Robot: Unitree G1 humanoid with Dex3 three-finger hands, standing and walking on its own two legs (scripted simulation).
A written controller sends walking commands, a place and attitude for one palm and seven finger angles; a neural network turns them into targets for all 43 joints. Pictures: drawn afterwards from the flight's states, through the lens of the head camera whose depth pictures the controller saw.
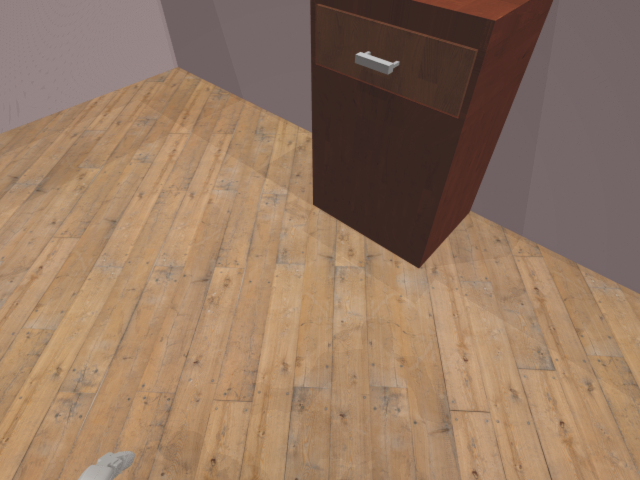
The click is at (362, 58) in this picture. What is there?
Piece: drawer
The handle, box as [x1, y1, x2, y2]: [355, 51, 399, 74]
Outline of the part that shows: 355,54 356,63 387,74 391,72 392,68 398,65 399,62 395,61 392,63 371,56 370,52 368,51 364,53 359,52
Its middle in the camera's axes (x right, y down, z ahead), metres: +0.17 -0.52 +1.14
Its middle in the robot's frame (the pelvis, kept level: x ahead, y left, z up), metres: +1.21 -0.11 +0.00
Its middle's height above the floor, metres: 0.77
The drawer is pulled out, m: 0.00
